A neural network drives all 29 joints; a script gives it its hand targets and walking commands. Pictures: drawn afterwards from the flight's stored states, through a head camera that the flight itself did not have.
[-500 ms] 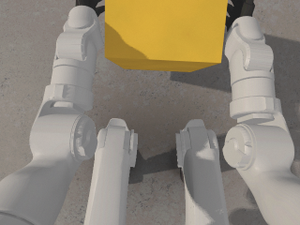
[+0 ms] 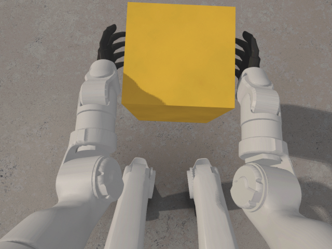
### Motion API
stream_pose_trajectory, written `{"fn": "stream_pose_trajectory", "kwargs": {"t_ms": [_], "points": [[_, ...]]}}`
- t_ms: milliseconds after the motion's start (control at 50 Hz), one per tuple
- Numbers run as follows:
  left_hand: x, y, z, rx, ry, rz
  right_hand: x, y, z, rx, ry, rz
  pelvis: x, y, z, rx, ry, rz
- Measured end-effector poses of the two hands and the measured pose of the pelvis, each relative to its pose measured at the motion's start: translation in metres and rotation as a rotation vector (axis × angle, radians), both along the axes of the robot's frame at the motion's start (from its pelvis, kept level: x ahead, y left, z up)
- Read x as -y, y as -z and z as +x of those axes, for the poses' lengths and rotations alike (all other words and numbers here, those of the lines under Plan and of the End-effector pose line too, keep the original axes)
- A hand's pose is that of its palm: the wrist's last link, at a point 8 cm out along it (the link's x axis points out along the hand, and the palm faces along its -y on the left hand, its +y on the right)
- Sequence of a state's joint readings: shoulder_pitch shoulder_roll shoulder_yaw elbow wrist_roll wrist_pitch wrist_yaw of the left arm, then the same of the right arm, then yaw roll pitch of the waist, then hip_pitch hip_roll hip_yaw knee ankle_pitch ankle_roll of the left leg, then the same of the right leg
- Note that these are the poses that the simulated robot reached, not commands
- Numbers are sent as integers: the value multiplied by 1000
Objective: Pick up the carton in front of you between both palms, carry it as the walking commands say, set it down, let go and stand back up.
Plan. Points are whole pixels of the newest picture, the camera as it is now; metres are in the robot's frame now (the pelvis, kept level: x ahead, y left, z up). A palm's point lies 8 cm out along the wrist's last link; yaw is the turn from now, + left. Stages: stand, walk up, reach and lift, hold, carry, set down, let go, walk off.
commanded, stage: reach and lift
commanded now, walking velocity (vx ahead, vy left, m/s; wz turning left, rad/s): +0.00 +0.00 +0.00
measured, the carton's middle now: (176, 76) +0.51 -0.01 -0.13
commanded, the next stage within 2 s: none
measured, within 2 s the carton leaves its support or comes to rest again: neither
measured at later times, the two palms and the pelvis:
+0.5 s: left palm (67, 48) +0.45 +0.14 +0.11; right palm (297, 57) +0.45 -0.16 +0.11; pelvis +0.05 +0.00 +0.14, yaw +0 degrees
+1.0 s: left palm out of the picture +0.40 +0.15 +0.25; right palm out of the picture +0.40 -0.15 +0.25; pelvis +0.10 +0.00 +0.25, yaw +0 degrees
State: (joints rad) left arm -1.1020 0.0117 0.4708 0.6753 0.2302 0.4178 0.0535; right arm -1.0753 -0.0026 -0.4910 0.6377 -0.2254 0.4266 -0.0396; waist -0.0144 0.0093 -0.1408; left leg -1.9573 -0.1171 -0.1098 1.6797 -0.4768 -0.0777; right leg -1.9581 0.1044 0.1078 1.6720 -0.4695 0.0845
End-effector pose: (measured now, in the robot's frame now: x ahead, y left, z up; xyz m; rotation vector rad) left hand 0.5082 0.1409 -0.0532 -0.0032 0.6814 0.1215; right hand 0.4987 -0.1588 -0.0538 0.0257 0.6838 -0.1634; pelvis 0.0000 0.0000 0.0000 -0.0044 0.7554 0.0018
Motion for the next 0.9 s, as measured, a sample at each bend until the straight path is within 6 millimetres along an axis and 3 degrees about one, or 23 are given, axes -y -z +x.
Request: {"fn": "stream_pose_trajectory", "kwargs": {"t_ms": [520,900], "points": [[-4,-167,-57,-9,-22,-13,-4,-168,-53,-9,-3,11,0,-146,54,236,1,1],[-6,-280,-97,0,-29,-9,-5,-280,-91,0,-15,7,1,-237,93,539,-1,4]]}}
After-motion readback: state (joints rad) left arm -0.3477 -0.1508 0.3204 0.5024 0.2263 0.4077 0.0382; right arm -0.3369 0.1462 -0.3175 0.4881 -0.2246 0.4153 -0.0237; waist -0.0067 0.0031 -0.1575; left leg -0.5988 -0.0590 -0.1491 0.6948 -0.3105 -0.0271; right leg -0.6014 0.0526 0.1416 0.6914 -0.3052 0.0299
